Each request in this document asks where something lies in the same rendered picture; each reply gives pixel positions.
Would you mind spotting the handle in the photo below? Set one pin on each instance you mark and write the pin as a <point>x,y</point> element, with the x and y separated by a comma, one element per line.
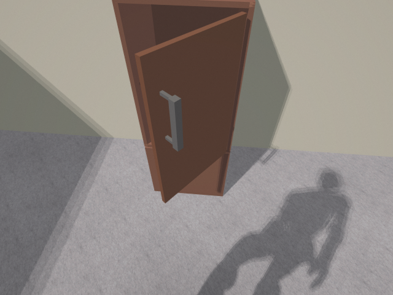
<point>175,113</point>

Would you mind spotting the cupboard door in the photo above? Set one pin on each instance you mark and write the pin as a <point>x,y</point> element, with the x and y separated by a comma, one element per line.
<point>200,67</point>

